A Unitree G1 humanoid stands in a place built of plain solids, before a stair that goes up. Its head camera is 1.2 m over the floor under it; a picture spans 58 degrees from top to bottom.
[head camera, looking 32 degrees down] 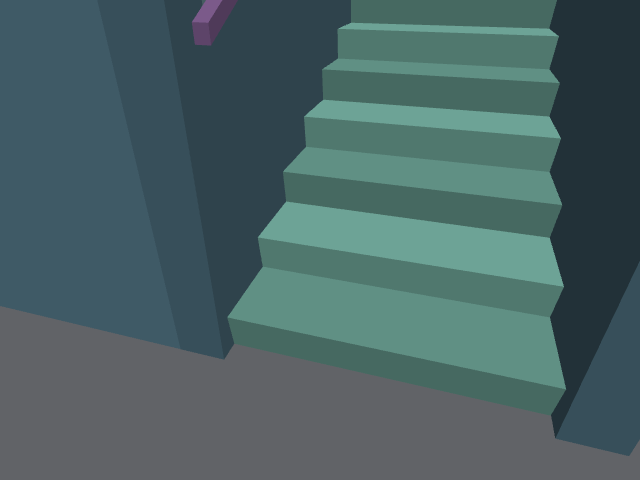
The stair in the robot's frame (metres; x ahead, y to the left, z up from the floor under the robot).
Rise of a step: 0.16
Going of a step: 0.30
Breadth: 1.10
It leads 16 degrees to the right of straight ahead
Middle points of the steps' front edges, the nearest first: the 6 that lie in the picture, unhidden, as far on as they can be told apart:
1.00 -0.20 0.15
1.29 -0.28 0.31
1.58 -0.37 0.46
1.87 -0.45 0.62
2.16 -0.54 0.77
2.44 -0.62 0.93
